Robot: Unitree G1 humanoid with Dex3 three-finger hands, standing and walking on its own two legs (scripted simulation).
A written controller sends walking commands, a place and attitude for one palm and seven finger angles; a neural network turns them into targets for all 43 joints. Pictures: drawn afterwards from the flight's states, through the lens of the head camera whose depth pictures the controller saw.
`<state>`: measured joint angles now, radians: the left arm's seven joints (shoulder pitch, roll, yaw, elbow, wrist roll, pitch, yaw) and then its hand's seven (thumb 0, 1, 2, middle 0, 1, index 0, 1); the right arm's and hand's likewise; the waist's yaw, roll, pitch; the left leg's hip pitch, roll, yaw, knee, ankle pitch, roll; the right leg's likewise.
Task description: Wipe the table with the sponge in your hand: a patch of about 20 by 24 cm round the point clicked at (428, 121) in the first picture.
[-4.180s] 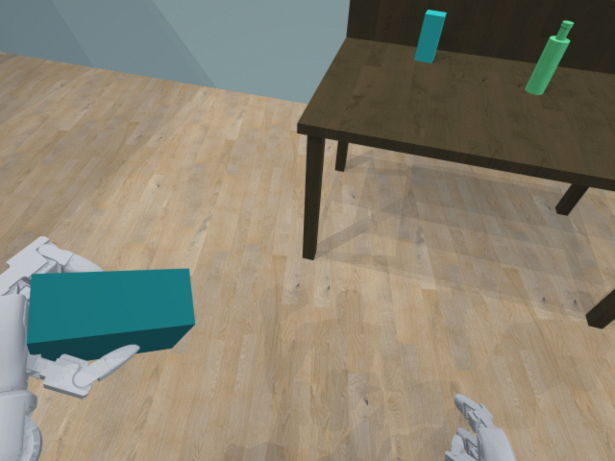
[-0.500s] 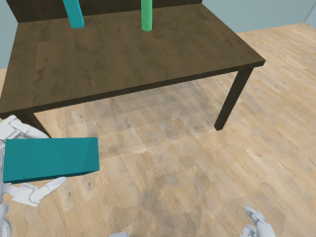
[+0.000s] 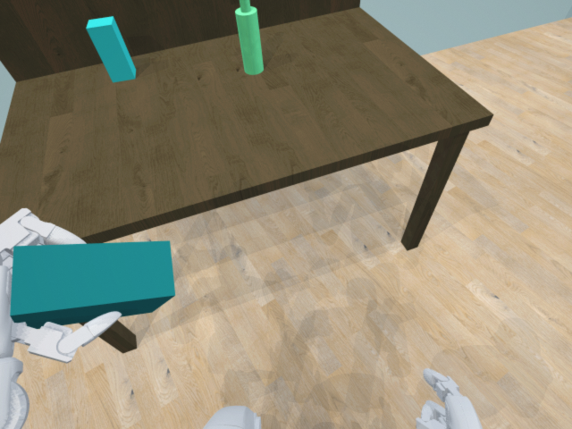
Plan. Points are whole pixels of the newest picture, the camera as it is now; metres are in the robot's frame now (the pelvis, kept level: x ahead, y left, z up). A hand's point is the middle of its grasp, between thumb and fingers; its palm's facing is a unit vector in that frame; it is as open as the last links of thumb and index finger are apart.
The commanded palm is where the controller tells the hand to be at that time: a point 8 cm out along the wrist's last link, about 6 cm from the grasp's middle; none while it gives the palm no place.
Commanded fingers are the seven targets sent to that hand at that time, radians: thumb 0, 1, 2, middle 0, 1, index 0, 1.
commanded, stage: take the last steps up to it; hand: left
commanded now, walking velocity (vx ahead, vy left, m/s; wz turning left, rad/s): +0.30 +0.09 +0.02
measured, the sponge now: (119, 283) +0.24 +0.19 +0.15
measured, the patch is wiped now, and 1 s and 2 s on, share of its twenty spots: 0.00 0.00 0.00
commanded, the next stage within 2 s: come to a stop and stand still in 0.70 s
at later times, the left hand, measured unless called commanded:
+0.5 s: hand (93, 177) +0.36 +0.25 +0.19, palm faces +0.36 -0.82 -0.44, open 10.1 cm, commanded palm +0.29 +0.30 +0.19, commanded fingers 0.00 0.10 1.30 -1.20 -1.60 -1.20 -1.60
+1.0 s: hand (126, 144) +0.42 +0.24 +0.18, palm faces +0.34 -0.82 -0.45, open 10.1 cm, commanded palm +0.37 +0.29 +0.19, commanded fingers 0.00 0.10 1.30 -1.20 -1.60 -1.20 -1.60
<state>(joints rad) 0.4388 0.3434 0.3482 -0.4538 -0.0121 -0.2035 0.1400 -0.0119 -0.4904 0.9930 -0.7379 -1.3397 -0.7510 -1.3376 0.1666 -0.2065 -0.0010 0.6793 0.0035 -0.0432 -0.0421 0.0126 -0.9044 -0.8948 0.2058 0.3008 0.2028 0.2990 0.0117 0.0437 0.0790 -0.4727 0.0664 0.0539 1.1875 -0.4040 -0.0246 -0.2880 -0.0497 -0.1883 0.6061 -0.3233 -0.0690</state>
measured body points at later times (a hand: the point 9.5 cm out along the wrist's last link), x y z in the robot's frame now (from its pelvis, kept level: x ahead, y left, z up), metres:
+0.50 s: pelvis +0.12 +0.03 +0.00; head +0.16 +0.03 +0.45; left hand +0.33 +0.29 +0.21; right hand +0.29 -0.18 -0.09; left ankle +0.16 +0.15 -0.73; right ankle +0.11 -0.08 -0.67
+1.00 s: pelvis +0.20 +0.01 +0.00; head +0.24 +0.02 +0.45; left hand +0.40 +0.28 +0.21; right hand +0.37 -0.26 -0.07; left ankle +0.25 +0.14 -0.73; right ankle +0.18 -0.09 -0.73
